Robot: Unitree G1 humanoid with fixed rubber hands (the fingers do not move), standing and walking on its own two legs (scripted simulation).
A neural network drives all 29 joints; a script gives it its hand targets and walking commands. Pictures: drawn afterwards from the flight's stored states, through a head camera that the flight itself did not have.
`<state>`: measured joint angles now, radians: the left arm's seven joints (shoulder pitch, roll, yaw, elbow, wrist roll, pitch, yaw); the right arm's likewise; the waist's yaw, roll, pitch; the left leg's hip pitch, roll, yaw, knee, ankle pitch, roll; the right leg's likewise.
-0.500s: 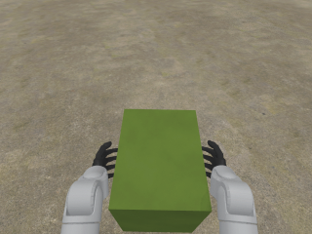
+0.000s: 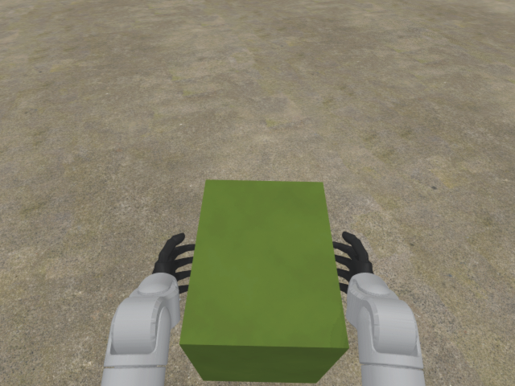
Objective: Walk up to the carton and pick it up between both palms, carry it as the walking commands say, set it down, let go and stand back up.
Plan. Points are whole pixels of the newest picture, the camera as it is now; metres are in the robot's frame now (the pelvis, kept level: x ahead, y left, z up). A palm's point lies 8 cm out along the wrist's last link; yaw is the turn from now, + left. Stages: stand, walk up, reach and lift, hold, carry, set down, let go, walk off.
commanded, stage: carry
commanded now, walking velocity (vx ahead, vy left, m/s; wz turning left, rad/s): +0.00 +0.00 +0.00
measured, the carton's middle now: (262, 283) +0.30 +0.00 +0.00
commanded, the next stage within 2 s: none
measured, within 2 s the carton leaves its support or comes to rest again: neither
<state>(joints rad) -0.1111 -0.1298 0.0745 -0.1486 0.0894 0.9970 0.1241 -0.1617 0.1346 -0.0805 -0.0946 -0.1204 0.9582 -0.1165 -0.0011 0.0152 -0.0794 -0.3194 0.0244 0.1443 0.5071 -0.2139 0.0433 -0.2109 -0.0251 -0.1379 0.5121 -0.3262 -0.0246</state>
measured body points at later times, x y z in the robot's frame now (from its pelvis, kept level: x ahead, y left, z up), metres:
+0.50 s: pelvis +0.00 +0.00 +0.00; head -0.02 +0.00 +0.45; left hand +0.28 +0.15 +0.05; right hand +0.29 -0.14 +0.05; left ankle +0.03 +0.09 -0.74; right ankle -0.03 -0.09 -0.74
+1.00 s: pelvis -0.03 +0.02 -0.02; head -0.03 +0.01 +0.43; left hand +0.19 +0.19 +0.06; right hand +0.25 -0.09 +0.06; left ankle +0.04 +0.09 -0.74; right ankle -0.03 -0.10 -0.73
